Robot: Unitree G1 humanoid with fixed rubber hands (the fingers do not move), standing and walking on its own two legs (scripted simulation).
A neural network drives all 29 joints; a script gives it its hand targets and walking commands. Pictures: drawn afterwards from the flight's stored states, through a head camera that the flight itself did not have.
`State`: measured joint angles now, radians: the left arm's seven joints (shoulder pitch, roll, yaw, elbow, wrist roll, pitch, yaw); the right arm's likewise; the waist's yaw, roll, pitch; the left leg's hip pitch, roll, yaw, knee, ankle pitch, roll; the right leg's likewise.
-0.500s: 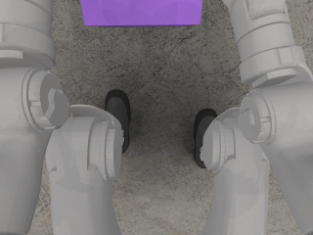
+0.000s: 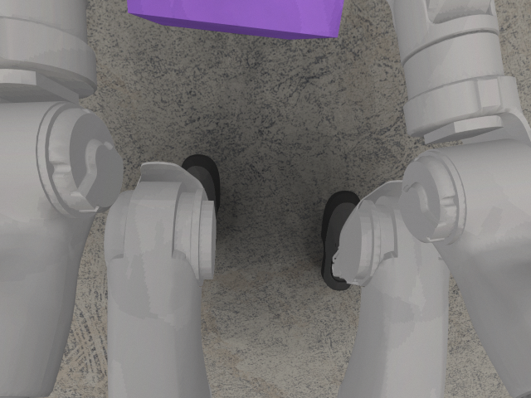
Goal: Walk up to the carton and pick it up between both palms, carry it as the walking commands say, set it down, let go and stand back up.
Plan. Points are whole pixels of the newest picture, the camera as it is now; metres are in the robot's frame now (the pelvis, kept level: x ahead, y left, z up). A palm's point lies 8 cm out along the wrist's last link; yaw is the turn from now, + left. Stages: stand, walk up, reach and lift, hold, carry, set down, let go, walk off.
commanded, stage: reach and lift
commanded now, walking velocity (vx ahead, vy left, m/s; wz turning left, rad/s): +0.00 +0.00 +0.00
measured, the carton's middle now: out of the picture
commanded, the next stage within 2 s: none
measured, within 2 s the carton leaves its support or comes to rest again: neither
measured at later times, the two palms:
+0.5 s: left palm out of the picture +0.57 +0.23 -0.08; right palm out of the picture +0.58 -0.04 -0.10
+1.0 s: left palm out of the picture +0.55 +0.22 -0.02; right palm out of the picture +0.56 -0.04 -0.04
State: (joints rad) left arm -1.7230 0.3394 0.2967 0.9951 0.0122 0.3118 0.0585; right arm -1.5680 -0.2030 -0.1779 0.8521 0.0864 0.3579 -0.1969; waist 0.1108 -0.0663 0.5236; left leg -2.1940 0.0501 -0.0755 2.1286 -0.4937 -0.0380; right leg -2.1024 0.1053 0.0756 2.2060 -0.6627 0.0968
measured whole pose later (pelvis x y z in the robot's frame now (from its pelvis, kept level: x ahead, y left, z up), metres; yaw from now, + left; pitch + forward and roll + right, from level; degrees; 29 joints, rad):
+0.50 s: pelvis -0.01 -0.01 +0.02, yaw +1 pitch +29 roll +1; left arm -1.66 0.30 0.35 0.91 0.01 0.36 0.04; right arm -1.57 -0.19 -0.24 0.80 0.08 0.44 -0.23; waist 0.11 -0.06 0.52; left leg -2.08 0.03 -0.08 2.07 -0.49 -0.06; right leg -2.01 0.11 0.08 2.17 -0.66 0.08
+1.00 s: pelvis -0.02 -0.01 +0.05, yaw +2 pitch +25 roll +1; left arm -1.63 0.23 0.35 0.84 0.01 0.41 0.25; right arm -1.56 -0.12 -0.29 0.77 0.01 0.49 -0.32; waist 0.10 -0.05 0.52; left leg -1.96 0.00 -0.08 1.96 -0.44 -0.07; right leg -1.89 0.11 0.09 2.07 -0.62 0.08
